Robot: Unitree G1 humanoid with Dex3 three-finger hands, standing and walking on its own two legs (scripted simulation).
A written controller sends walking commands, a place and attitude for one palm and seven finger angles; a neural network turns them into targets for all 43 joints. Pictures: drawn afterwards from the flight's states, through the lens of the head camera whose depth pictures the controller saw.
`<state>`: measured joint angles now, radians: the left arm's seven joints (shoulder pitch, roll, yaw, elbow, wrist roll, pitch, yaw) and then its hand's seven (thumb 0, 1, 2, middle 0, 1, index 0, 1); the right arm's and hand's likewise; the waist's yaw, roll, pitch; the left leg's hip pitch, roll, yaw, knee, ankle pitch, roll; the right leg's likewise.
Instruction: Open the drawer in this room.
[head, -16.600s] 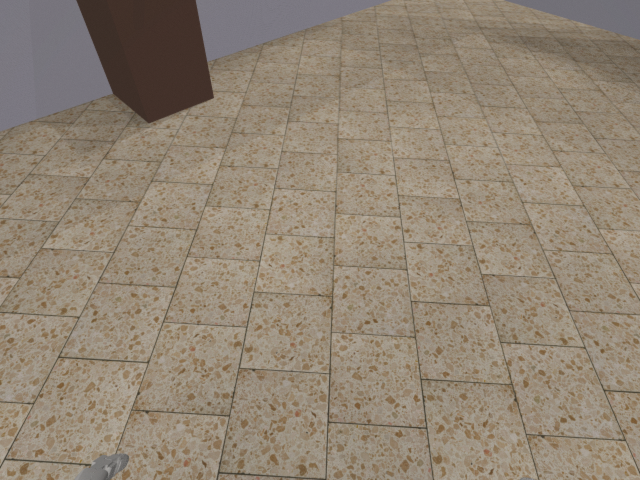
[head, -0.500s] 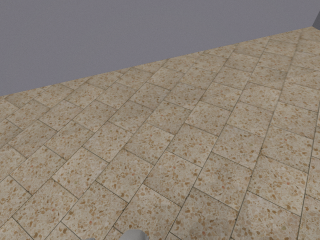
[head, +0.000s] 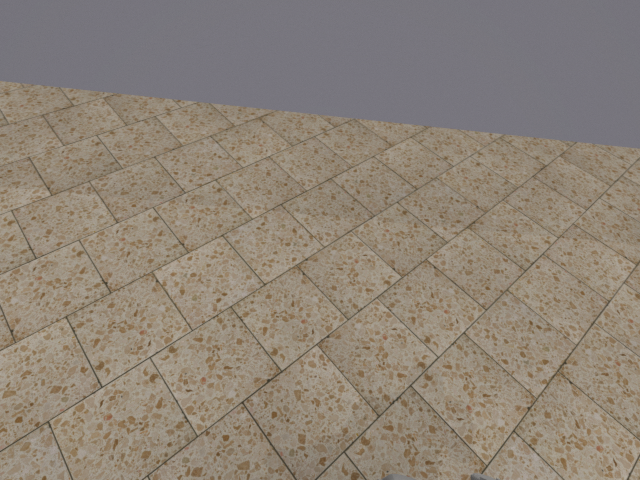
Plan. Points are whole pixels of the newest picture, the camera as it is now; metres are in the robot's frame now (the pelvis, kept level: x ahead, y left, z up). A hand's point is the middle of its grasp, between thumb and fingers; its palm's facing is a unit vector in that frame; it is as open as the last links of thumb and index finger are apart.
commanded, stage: turn or walk to find it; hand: left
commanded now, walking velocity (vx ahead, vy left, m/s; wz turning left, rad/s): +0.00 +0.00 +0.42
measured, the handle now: out of the picture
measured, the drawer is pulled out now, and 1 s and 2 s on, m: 0.00 0.00 0.00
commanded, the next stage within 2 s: none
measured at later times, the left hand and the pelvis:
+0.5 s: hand out of the picture +0.07 +0.15 -0.14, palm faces +0.18 -0.94 -0.28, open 7.4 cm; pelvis -0.02 -0.06 +0.00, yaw +12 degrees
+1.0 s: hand out of the picture -0.15 +0.14 -0.19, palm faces +0.50 -0.83 -0.26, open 7.4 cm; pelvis -0.05 -0.04 -0.02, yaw +26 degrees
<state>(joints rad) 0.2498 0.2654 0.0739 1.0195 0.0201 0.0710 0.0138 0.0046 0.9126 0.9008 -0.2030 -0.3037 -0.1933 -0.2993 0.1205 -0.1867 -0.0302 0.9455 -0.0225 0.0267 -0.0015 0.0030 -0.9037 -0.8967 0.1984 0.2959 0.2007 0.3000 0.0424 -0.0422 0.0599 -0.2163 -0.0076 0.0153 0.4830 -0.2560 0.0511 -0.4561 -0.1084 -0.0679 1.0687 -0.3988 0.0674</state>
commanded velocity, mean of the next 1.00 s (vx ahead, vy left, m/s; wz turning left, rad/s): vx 0.00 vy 0.00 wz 0.42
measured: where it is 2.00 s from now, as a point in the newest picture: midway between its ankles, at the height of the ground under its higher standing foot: outside the picture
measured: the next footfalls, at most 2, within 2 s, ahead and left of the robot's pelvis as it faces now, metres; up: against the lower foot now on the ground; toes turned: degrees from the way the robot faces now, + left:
right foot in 0.42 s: +0.02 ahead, -0.15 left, +0.00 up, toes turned +7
left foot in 0.98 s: -0.07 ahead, +0.07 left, +0.00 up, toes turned +30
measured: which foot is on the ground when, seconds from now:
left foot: down 0.00-0.42, up 0.44-0.96, down 0.98-1.00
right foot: up 0.00-0.40, down 0.42-0.98, up 1.00-1.00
